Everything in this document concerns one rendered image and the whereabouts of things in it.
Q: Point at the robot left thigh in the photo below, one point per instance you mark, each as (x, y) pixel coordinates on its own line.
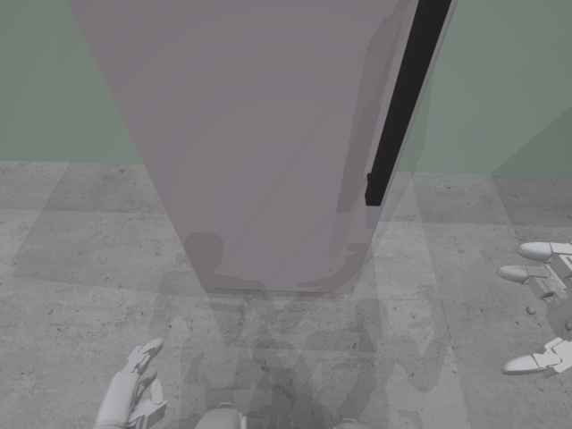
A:
(223, 418)

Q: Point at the robot left shin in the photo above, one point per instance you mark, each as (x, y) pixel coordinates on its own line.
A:
(226, 405)

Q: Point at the right robot hand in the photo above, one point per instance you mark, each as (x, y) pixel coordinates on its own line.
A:
(555, 356)

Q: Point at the handle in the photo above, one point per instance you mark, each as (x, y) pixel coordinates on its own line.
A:
(425, 31)

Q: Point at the left robot hand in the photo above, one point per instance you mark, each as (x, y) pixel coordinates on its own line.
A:
(126, 389)

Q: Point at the fridge door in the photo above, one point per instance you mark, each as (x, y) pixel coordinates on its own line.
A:
(258, 122)

